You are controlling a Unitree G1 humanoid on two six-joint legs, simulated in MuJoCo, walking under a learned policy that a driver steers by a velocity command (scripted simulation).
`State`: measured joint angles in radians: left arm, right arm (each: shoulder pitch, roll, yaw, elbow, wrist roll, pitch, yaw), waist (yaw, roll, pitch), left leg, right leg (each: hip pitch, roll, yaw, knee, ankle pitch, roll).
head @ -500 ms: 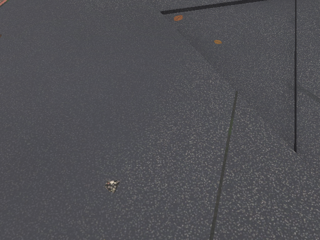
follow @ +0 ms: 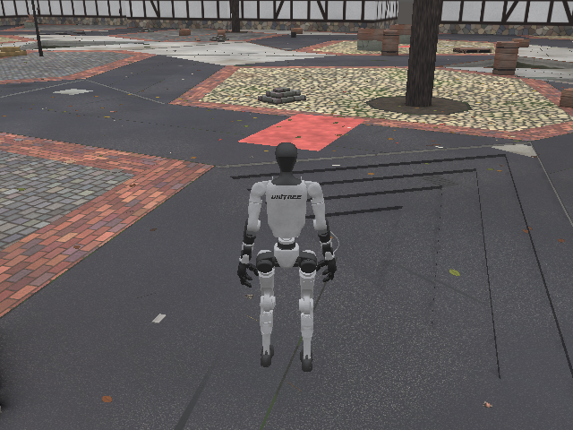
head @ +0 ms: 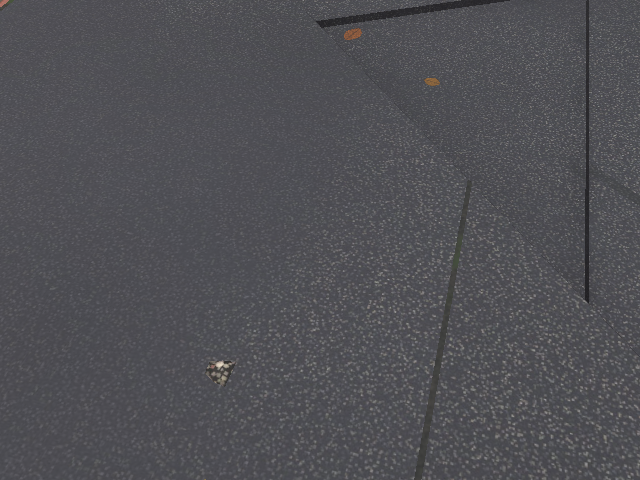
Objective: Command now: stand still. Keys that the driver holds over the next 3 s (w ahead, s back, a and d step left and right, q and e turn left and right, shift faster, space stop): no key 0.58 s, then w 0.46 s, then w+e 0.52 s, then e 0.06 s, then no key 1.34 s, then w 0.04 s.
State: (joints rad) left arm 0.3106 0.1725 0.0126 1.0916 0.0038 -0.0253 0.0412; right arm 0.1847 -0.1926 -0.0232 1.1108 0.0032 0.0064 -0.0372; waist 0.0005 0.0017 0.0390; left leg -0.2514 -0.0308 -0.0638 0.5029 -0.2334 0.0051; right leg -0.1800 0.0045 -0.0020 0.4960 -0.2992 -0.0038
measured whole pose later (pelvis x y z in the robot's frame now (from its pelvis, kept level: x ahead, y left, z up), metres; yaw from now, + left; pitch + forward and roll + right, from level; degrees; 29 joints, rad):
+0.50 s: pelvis +0.00 -0.01 +0.00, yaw +0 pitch -1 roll +0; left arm 0.33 0.16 0.01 1.09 0.00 -0.03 0.04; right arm 0.22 -0.18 -0.02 1.12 0.00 0.00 -0.04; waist 0.00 0.00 0.04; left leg -0.25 -0.02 -0.07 0.50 -0.24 -0.01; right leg -0.18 0.01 -0.01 0.49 -0.30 -0.01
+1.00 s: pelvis +0.10 +0.04 +0.00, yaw +0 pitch +1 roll +0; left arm 0.32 0.25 0.05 0.99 -0.04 -0.10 0.00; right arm 0.39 -0.19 -0.04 1.09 0.01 -0.11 0.01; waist -0.03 -0.03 -0.03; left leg -0.13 -0.03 0.04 0.41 -0.30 0.05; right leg -0.48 -0.04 0.01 1.15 -0.30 -0.08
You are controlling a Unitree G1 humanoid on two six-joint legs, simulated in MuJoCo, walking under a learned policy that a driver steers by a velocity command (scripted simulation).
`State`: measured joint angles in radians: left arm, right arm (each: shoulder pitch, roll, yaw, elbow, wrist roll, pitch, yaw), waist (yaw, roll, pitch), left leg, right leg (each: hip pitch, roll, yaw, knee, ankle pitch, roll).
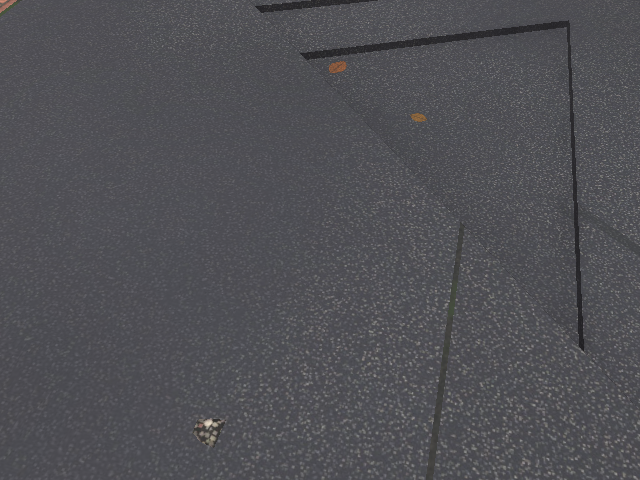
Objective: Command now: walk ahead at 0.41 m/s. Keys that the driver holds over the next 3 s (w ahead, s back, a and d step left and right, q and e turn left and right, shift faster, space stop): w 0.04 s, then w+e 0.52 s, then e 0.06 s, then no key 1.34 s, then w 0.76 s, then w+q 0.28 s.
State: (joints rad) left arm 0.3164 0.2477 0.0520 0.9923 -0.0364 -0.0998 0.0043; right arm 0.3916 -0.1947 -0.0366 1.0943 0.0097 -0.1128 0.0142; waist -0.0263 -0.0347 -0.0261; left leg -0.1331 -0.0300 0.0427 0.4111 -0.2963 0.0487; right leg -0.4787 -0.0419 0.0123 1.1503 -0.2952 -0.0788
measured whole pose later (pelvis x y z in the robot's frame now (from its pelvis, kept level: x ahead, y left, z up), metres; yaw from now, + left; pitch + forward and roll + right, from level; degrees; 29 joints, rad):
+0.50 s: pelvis +0.28 -0.07 -0.01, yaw -12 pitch +1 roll -1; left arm 0.20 0.26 0.06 0.85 -0.01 -0.08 -0.05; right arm 0.24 -0.25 -0.03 0.89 0.01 -0.14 -0.01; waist 0.01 0.01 0.04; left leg -0.47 0.07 -0.06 1.25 -0.33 0.03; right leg -0.33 0.12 -0.02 0.44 -0.13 -0.12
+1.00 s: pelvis +0.50 -0.07 -0.01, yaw -22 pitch +2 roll +0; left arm 0.24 0.27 0.05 0.80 -0.01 0.02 0.03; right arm 0.13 -0.21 -0.02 0.78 -0.03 -0.05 0.01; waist 0.00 -0.03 0.03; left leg -0.41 -0.03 0.01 0.46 -0.09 0.04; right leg -0.43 0.00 0.07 0.96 -0.50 0.05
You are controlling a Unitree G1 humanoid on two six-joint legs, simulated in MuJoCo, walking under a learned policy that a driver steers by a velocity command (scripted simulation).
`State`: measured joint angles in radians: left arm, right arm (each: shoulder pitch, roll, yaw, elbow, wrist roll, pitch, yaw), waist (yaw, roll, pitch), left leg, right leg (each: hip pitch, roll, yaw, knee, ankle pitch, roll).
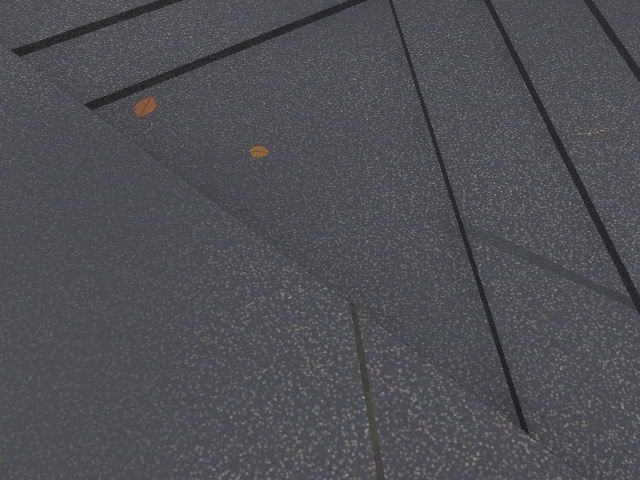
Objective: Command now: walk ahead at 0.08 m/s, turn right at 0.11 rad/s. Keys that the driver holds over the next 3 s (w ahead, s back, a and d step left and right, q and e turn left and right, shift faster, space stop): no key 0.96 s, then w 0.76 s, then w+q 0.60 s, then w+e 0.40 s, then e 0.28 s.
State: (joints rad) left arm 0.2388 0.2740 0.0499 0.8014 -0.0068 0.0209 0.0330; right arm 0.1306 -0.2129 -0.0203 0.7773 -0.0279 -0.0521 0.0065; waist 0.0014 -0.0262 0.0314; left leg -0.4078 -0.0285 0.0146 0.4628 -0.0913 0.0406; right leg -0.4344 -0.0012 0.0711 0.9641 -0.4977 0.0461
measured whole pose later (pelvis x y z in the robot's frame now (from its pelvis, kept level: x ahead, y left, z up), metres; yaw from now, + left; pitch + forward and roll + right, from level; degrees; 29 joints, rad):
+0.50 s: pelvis +0.06 -0.03 +0.00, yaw +0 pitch -1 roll +0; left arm 0.27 0.19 0.04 0.89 0.00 -0.02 0.03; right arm 0.20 -0.22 -0.04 0.93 0.00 -0.01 -0.02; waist -0.01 0.00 0.02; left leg -0.30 0.00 0.00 0.56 -0.24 -0.01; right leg -0.20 0.00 0.03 0.58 -0.37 0.00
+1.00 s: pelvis +0.07 -0.03 +0.00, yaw +1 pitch -2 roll +0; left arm 0.30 0.17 0.04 1.02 0.00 -0.02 0.04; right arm 0.19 -0.20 -0.05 1.08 0.00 0.01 -0.05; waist -0.01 0.01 0.04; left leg -0.26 0.02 -0.02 0.53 -0.24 -0.02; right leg -0.14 0.02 0.01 0.51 -0.34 -0.01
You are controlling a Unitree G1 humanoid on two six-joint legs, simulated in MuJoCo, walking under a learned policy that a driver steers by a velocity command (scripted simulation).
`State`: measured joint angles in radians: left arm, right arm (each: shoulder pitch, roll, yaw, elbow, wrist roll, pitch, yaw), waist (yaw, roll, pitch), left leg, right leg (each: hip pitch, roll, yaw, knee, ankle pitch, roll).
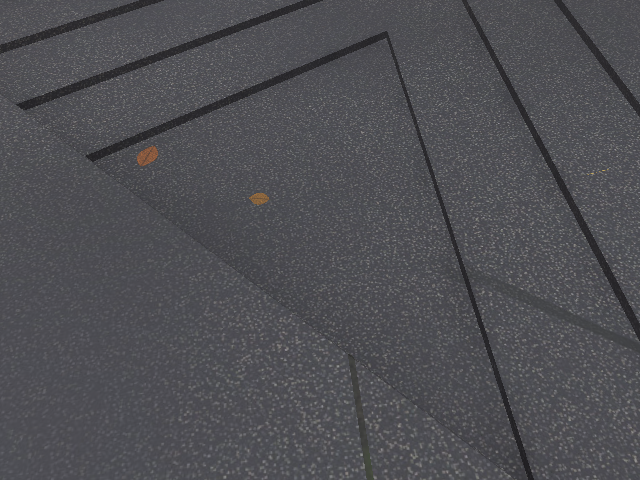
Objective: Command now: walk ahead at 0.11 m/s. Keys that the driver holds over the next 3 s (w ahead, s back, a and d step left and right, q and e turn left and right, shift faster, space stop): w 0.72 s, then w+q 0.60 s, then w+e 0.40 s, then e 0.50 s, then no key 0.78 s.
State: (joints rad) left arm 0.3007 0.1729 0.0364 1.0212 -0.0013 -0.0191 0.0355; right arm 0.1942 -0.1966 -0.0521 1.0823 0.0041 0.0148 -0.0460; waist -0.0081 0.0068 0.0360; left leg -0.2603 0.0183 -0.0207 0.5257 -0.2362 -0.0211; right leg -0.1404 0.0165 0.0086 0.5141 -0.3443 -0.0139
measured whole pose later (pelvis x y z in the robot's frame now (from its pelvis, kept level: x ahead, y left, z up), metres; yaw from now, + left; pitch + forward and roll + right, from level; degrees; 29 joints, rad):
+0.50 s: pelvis +0.14 +0.05 +0.01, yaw +0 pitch +1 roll +0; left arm 0.13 0.25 0.08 0.91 -0.03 -0.08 0.00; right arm 0.46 -0.16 -0.02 1.11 -0.01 -0.09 0.00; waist -0.07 -0.03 -0.01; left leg 0.02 -0.04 0.05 0.22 -0.26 0.06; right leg -0.66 -0.11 0.00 0.91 -0.08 -0.04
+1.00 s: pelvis +0.43 -0.01 +0.01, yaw +6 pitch +0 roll -2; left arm 0.29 0.21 0.06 1.01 0.02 -0.12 -0.03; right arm 0.24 -0.26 -0.08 0.94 0.04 -0.04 -0.03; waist 0.04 0.04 0.02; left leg -0.68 0.11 -0.09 1.13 -0.17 0.07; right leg -0.13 0.05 -0.16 0.30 -0.17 -0.07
